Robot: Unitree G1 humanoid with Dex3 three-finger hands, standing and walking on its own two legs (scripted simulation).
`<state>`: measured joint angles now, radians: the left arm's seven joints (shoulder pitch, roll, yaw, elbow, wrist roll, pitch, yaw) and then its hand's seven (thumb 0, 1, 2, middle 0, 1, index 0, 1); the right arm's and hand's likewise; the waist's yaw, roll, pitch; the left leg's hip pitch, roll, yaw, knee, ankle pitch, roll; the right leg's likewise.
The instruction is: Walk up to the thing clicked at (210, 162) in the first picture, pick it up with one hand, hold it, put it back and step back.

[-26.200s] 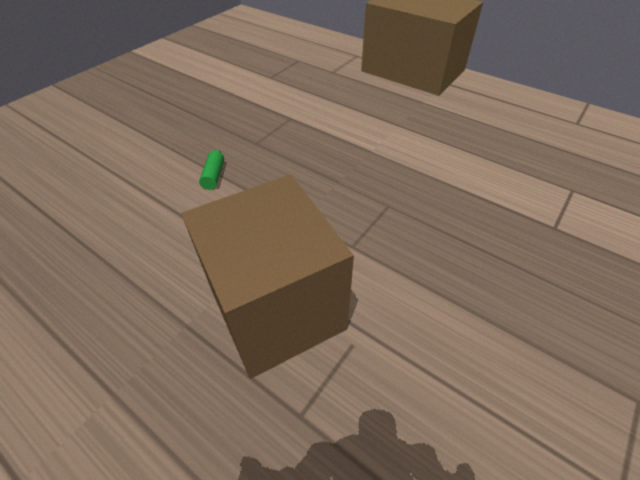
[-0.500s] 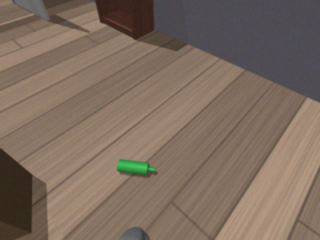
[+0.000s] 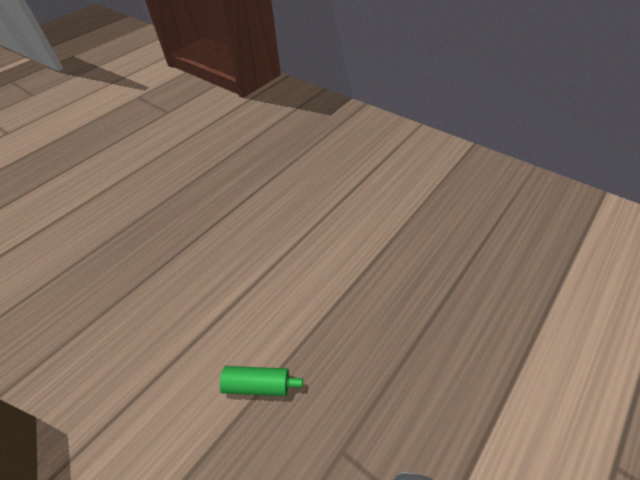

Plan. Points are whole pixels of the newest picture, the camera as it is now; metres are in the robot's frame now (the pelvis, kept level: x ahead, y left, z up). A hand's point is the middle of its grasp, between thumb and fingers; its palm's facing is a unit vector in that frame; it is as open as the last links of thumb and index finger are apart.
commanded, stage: walk up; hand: left
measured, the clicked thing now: (262, 381) +0.50 +0.23 -0.72
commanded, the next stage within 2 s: stand in 1.90 s
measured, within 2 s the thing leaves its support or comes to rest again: neither
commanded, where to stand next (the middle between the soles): +0.11 +0.02 m, yaw -1 degrees
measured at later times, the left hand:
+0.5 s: hand out of the picture +0.11 +0.30 -0.15, palm faces -0.01 -0.95 -0.33, open 7.4 cm
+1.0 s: hand out of the picture +0.13 +0.29 -0.13, palm faces -0.02 -0.93 -0.37, open 7.4 cm
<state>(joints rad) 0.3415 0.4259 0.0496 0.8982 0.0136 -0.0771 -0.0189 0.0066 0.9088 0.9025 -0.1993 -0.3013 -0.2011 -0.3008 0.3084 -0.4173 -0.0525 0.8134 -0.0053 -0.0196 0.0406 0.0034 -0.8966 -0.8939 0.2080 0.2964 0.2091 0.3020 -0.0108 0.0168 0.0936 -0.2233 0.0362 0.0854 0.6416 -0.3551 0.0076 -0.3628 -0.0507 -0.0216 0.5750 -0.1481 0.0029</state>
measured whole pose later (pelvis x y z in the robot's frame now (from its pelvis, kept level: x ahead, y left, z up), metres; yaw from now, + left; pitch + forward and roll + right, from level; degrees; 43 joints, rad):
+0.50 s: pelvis +0.04 +0.04 +0.01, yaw +1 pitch -3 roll -1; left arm 0.22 0.40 0.01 0.97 0.00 -0.01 -0.01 0.01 0.91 0.90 -0.20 -0.30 -0.20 -0.30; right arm 0.25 -0.37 -0.03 0.99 -0.02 0.00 0.02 0.00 -0.90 -0.89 0.21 0.30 0.21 0.30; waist -0.01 -0.04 0.05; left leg -0.30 0.03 0.03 0.62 -0.27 0.01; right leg -0.33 -0.03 0.00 0.70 -0.41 -0.02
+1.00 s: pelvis +0.06 +0.03 +0.02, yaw +0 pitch -3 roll +0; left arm 0.13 0.36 -0.01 1.14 0.01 -0.03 -0.01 0.01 0.91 0.90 -0.20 -0.30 -0.20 -0.30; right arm 0.05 -0.36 -0.01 1.09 0.00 -0.01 0.02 0.00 -0.90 -0.89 0.21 0.30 0.21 0.30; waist 0.02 0.02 0.05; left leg -0.16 0.03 0.05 0.42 -0.21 0.00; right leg -0.15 -0.02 0.01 0.42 -0.22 0.02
